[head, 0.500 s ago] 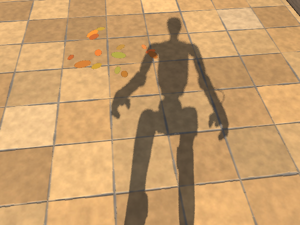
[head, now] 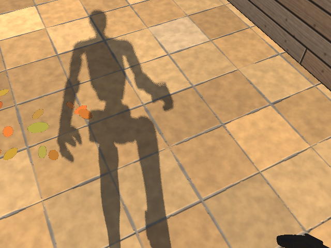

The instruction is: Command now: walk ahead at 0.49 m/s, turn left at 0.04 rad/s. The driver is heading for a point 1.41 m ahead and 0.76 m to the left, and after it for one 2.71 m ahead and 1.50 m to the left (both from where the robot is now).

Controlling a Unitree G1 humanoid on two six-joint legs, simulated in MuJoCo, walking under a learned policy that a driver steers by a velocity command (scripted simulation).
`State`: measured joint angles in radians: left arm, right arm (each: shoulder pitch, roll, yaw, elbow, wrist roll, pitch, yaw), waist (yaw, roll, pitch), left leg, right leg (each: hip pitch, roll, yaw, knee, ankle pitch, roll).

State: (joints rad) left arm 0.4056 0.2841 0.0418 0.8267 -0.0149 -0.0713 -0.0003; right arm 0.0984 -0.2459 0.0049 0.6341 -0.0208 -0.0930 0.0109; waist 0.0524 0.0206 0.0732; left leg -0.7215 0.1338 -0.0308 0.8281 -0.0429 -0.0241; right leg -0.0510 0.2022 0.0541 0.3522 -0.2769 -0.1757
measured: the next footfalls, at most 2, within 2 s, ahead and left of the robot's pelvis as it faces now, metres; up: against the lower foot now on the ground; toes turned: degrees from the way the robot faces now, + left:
left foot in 0.14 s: +0.35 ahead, +0.12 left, +0.00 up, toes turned +1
right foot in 0.66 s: +0.46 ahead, -0.03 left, +0.00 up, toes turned +41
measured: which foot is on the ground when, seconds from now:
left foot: up 0.00-0.12, down 0.14-0.66, up 0.68-1.00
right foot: down 0.00-0.12, up 0.14-0.64, down 0.66-1.00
